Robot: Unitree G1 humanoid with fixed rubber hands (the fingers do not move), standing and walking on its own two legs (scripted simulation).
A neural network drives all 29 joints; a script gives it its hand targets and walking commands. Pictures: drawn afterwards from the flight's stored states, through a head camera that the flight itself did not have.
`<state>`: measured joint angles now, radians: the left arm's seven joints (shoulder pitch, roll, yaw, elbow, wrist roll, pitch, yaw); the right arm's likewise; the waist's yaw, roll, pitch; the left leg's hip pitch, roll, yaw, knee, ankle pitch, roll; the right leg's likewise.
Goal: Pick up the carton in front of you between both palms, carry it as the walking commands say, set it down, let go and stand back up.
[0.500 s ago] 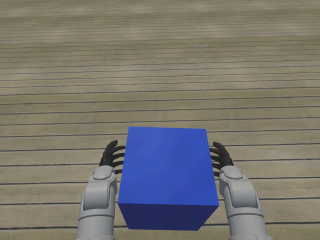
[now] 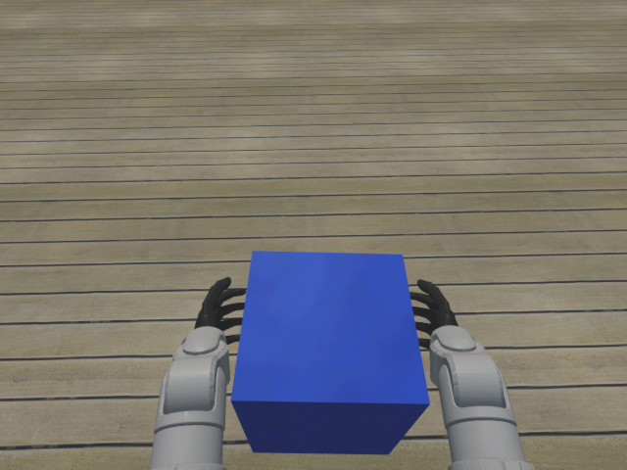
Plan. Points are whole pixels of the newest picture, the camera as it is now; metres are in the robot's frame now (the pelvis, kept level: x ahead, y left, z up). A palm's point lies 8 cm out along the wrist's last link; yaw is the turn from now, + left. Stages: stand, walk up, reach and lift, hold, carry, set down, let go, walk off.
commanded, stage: carry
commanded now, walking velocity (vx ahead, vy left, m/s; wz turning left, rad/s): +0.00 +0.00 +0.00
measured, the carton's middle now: (324, 358) +0.30 +0.00 -0.05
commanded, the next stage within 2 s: hold in 0.46 s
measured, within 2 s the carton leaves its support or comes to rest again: neither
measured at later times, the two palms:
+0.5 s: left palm (204, 338) +0.29 +0.16 +0.04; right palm (437, 339) +0.28 -0.14 +0.04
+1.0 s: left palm (185, 340) +0.28 +0.18 +0.04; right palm (403, 306) +0.34 -0.11 +0.02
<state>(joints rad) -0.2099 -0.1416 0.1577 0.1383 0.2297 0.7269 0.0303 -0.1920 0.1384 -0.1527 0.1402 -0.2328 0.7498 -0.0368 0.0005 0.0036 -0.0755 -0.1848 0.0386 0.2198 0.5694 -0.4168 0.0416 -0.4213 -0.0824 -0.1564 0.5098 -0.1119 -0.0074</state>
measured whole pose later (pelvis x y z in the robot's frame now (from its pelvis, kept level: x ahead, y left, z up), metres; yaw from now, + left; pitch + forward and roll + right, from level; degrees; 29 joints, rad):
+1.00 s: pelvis -0.02 -0.06 +0.00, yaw +15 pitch -3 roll +0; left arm -0.62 -0.13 0.49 0.65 0.44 0.47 -0.07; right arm -0.52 0.22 -0.44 0.48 -0.40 0.58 -0.06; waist -0.01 0.04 0.08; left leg -0.20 -0.02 -0.13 0.60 -0.35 0.01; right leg -0.32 0.02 0.11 0.53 -0.16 0.04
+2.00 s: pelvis -0.06 -0.05 -0.22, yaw +18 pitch +50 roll +0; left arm -1.13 0.06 0.30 0.81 0.20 0.24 0.04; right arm -0.89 0.13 -0.58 0.46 -0.23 0.29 -0.10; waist -0.09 0.05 -0.14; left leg -1.87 -0.16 -0.11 1.62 -0.60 -0.04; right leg -1.97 0.07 0.17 1.49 -0.38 0.14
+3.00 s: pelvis -0.09 -0.06 -0.35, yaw +18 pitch +47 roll -6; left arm -1.65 0.31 -0.03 1.20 0.08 0.24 0.10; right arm -1.35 -0.04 -0.69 0.78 -0.19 0.26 -0.06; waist -0.22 0.04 0.25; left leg -2.24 -0.20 -0.11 2.10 -0.68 -0.05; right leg -2.29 0.03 0.10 1.93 -0.47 0.15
